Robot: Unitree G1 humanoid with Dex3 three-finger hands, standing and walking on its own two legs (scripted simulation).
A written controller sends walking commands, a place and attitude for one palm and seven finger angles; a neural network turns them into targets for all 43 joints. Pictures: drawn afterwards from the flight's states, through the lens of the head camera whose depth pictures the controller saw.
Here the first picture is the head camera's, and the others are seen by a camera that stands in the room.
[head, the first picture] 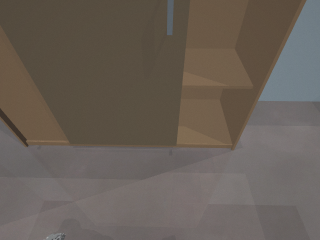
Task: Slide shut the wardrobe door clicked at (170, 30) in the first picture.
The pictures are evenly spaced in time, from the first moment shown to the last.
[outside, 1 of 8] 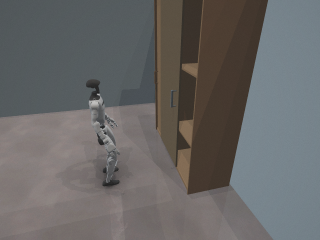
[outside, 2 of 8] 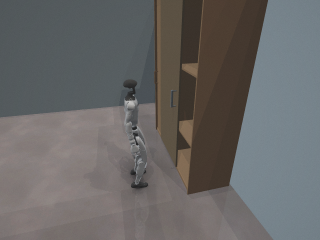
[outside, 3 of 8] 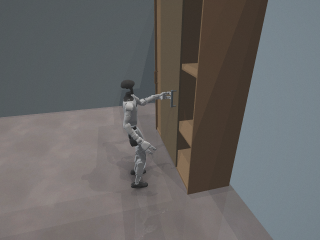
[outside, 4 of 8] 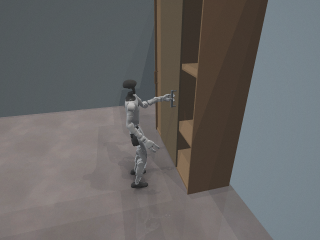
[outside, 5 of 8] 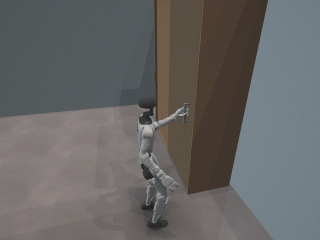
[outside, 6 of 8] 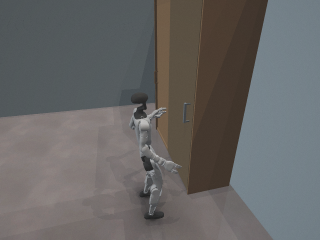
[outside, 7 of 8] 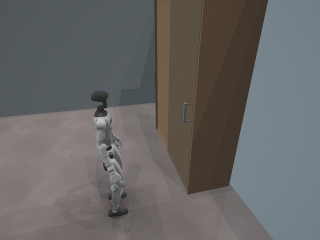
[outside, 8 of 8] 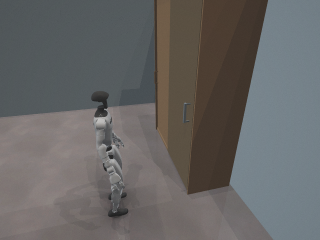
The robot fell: no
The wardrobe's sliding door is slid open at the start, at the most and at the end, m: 0.42 0.42 0.00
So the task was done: yes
